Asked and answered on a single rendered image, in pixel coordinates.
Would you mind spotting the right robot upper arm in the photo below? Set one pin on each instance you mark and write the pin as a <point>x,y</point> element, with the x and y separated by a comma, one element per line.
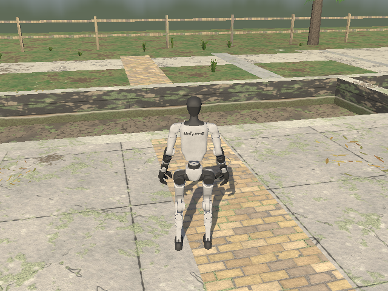
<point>212,128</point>

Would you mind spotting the robot right forearm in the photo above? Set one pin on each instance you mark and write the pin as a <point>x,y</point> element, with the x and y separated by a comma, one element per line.
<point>222,162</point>

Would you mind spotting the robot torso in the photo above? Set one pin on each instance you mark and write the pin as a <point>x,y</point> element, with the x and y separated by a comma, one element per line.
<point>193,147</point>

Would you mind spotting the robot left forearm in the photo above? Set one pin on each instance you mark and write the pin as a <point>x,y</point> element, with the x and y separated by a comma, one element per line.
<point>165,161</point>

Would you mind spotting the right robot hand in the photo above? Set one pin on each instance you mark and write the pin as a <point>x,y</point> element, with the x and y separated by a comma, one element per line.
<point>224,176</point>

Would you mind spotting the left robot hand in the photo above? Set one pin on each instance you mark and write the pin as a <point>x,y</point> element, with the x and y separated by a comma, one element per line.
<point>162,175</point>

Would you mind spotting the left robot thigh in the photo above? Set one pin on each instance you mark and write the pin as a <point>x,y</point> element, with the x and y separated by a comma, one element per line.
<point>179,179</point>

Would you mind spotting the left robot upper arm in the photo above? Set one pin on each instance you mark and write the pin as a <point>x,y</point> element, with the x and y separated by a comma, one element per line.
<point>174,128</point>

